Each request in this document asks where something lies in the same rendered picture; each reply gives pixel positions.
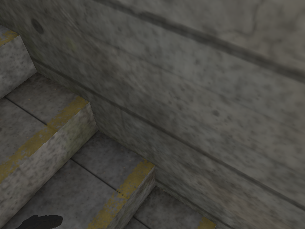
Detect robot left hand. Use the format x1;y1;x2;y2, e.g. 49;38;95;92
15;215;63;229

